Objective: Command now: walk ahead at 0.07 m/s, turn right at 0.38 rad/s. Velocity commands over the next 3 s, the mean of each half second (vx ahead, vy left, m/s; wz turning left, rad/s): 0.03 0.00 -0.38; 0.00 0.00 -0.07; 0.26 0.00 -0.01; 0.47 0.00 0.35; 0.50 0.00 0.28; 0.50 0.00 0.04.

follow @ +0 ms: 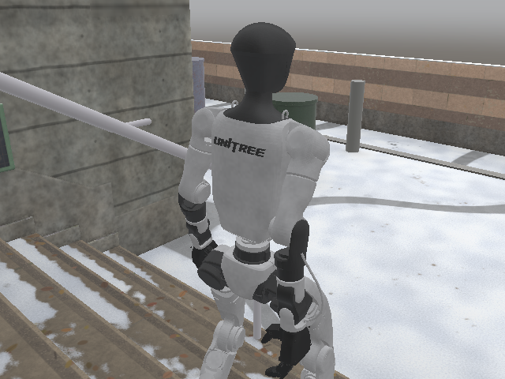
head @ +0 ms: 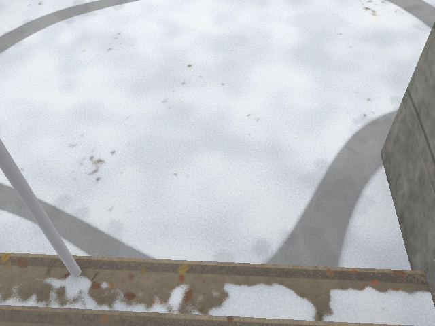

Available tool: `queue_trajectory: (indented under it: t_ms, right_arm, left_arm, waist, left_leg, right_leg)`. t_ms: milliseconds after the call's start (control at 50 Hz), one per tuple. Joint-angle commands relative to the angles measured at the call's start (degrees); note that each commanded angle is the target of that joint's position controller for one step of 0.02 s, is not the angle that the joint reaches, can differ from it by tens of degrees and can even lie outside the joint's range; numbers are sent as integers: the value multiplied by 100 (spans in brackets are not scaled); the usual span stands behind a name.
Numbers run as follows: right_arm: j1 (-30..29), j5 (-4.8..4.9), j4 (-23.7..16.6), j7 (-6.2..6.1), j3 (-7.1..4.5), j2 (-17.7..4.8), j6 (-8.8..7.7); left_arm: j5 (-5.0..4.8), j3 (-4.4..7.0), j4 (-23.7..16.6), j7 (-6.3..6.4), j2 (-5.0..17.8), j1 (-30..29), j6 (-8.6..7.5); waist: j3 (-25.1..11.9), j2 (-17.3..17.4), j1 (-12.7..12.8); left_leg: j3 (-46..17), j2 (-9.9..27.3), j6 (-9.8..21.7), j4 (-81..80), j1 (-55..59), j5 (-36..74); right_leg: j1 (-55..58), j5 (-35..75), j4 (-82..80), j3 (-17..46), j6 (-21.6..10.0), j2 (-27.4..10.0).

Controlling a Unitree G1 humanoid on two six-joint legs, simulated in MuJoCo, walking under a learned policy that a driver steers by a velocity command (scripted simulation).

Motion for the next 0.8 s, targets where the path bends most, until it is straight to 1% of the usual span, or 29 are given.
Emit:
queue_trajectory:
  t_ms: [20, 40, 60, 80, 100, 120, 140, 180, 200, 220, 240, 260, 280, 300, 320, 360, 420, 440, 460, 480, 500, 540, 580, 620, 640, 680, 700, 740, 800]
  right_arm:
    - [-373, 72, -394, -207, -367, -1420, 3]
    - [-362, -75, -360, -150, -440, -1603, 81]
    - [-168, -99, -299, -25, -395, -1358, 103]
    - [676, 169, -524, 145, -276, -500, 103]
    - [-415, 480, -1155, 232, -391, -928, 98]
    - [-1915, 585, -2007, 119, -422, -1102, 7]
    - [-2089, 545, -2088, -61, -451, -1256, -37]
    - [-748, 343, -1685, -304, -257, -719, -74]
    - [-664, 357, -1768, -378, -210, -584, -18]
    - [-472, 212, -1723, -357, -176, -541, 7]
    - [-566, 222, -1841, -288, -163, -538, 49]
    - [-712, 281, -1981, -223, -160, -678, 94]
    - [-801, 260, -1986, -102, -151, -821, 115]
    - [-975, 198, -1980, 18, -129, -742, 138]
    - [-1125, 235, -2044, 121, -86, -687, 187]
    - [-1021, 120, -1903, 292, -38, -588, 252]
    - [-1424, 76, -1956, 208, -223, -1143, 196]
    - [-1581, 130, -1996, 157, -236, -1125, 192]
    - [-1079, 75, -1752, 120, -289, -1169, 174]
    - [-1652, 213, -1968, 66, -328, -1146, 174]
    - [-1996, 243, -1986, 32, -319, -1097, 206]
    - [-1487, 372, -1620, -5, -280, -905, 268]
    - [-1295, 391, -1414, -34, -342, -1198, 237]
    - [-1207, 307, -1322, 82, -379, -1247, 192]
    - [-1193, 335, -1255, 217, -366, -1124, 153]
    - [-1538, 589, -1291, 558, -277, -899, 59]
    - [-1627, 675, -1289, 655, -338, -1090, 17]
    - [-1677, 629, -1296, 684, -454, -1338, -29]
    - [-1533, 541, -1227, 630, -517, -1268, -33]
  left_arm:
    - [-56, 167, -362, 143, 578, -293, -60]
    - [-199, 369, -137, 242, 847, 526, -120]
    - [-233, 675, 74, 332, 1464, 1427, -183]
    - [-132, 733, 84, 305, 2159, 2144, -218]
    - [-20, 700, 189, 149, 2057, 2879, -325]
    - [-125, 652, -36, 79, 1774, 2498, -435]
    - [-194, 574, -136, 25, 1523, 2178, -418]
    - [23, 274, -111, -102, 923, 1794, -294]
    - [58, 183, -152, -78, 790, 1808, -303]
    - [-102, 43, -253, 54, 420, 1521, -396]
    - [-151, 50, -360, 118, 622, 1453, -458]
    - [-110, 88, -358, 149, 832, 1512, -485]
    - [-173, 97, -507, 214, 835, 1455, -475]
    - [-121, 26, -432, 220, 784, 1691, -444]
    - [-102, -7, -391, 243, 736, 1784, -423]
    - [-165, -83, -364, 116, 763, 1551, -369]
    - [-280, -76, -419, 25, 796, 1198, -429]
    - [-320, -77, -369, 37, 764, 1277, -443]
    - [-162, -84, -294, 14, 806, 1089, -472]
    - [-384, -33, -374, 26, 819, 1140, -449]
    - [-440, 17, -345, 42, 931, 1313, -434]
    - [-618, 23, -218, -100, 822, 1354, -310]
    - [-602, -31, -281, -171, 533, 1511, -223]
    - [-479, 83, -380, -155, 710, 1141, -139]
    - [-458, 125, -407, -153, 684, 905, -111]
    - [-523, 125, -164, -175, 438, 1106, -13]
    - [-569, 138, -142, -191, 444, 1018, 27]
    - [-572, 192, -192, -205, 564, 711, 17]
    - [-561, 232, -139, -169, 599, 486, -15]
  waist:
    - [685, 332, 149]
    - [260, 264, 514]
    - [-565, -117, 898]
    - [-2358, -1707, 567]
    - [-2578, -1124, 1143]
    - [-1691, -912, 1372]
    - [-1222, -345, 1192]
    - [-401, 213, 336]
    - [-121, -104, 156]
    - [-252, 57, 49]
    - [-224, -325, 51]
    - [-363, -316, 130]
    - [-426, 256, 326]
    - [-299, 186, 365]
    - [-374, 128, 401]
    - [-528, -162, 163]
    - [-564, -60, 245]
    - [-599, -153, 324]
    - [-832, -325, 151]
    - [-708, -155, 400]
    - [-787, -327, 635]
    - [-809, -176, 514]
    - [-1196, 225, 646]
    - [-919, 505, 544]
    - [-648, 696, 545]
    - [-307, 543, 840]
    - [-237, 466, 853]
    - [-351, 439, 766]
    - [-366, 411, 630]
  left_leg:
    - [-1383, 1563, 957, -1201, -808, 2615]
    - [-953, 1255, 833, -209, -866, 3079]
    - [-405, 693, 433, 1410, -1171, 3121]
    - [121, -394, -184, 4720, -2314, -551]
    - [-474, -534, -171, 5821, -3358, -809]
    - [-679, -414, -114, 5452, -4688, -790]
    - [-853, -97, -23, 5294, -4739, -538]
    - [-1467, 176, 329, 4438, -3742, 1136]
    - [-1256, 12, 384, 4532, -3521, 1419]
    - [-1292, -7, 394, 3641, -3412, 2729]
    - [-1060, -184, 345, 3784, -3418, 3004]
    - [-986, -292, 235, 4054, -3769, 3066]
    - [-1091, -257, 98, 2825, -3873, 3943]
    - [-1039, -123, 17, 2200, -3899, 4341]
    - [-1029, -38, -62, 1397, -3806, 4592]
    - [-1056, 26, -133, 1332, -2956, 4773]
    - [-1153, 73, -203, 184, -2511, 4118]
    - [-1105, 28, -213, -282, -2433, 3746]
    - [-1364, 90, -201, 69, -1945, 4219]
    - [-1012, -84, -250, -955, -2148, 3088]
    - [-909, -138, -220, -1188, -2000, 2719]
    - [-977, -90, -103, -2223, -1491, 3590]
    - [-1104, -34, 464, -2342, -231, 4718]
    - [-1204, -59, 899, -2980, 445, 4625]
    - [-1481, 46, 1035, -3499, 278, 4313]
    - [-1614, 205, 878, -3934, -242, 3849]
    - [-1416, 105, 715, -3963, -371, 3881]
    - [-1177, -7, 602, -3926, -133, 4307]
    - [-1016, -74, 612, -3861, 334, 4836]
  right_leg:
    - [1134, -186, -1230, -296, -246, 72]
    - [2294, 579, -1420, -609, -378, 359]
    - [3791, 1785, -1351, -592, -813, 251]
    - [6142, 5593, 374, 914, -2235, -1105]
    - [6391, 6467, 328, 1657, -2348, -1468]
    - [5594, 4303, -203, 2039, -2299, -1717]
    - [4572, 2812, -290, 2036, -2277, -1878]
    - [1878, 1770, -633, 1861, -2137, -1815]
    - [1161, 1841, -843, 1868, -2117, -1618]
    - [802, 825, -755, 1564, -1738, -972]
    - [501, 839, -755, 1436, -1552, -671]
    - [606, 878, -608, 1524, -1504, -633]
    - [538, 290, -623, 1370, -1512, -583]
    - [475, 136, -626, 1454, -1423, -535]
    - [556, -158, -674, 1513, -1297, -492]
    - [-53, -846, -636, 1738, -1041, -321]
    - [206, -1691, -425, 1944, -1058, -308]
    - [458, -1582, -346, 2046, -1117, -361]
    - [464, -979, 159, 2084, -1242, -380]
    - [783, -412, 4, 2046, -1303, -433]
    - [1056, -101, 45, 2232, -1479, -462]
    - [1240, -183, -31, 2592, -1604, -542]
    - [710, -989, -165, 2275, -1281, -151]
    - [-20, -2581, -273, 1064, -804, 500]
    - [-24, -3348, -77, 492, -507, 829]
    - [750, -3524, -260, 345, 9, 883]
    - [1082, -3206, -363, 376, 73, 847]
    - [1279, -2673, -455, 377, -13, 843]
    - [1221, -2298, -639, 351, -47, 836]
Next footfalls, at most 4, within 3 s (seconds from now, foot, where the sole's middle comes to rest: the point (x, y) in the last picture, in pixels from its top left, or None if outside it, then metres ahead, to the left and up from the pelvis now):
0.06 right None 0.15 -0.15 -0.84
0.54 left None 0.20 0.07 -0.84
1.38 right None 0.23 -0.19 -0.84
1.76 left None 0.51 -0.06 -1.00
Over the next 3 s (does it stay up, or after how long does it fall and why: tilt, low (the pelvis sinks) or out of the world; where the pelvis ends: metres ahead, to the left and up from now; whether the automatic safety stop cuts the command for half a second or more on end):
stays up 1.16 -0.15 -0.56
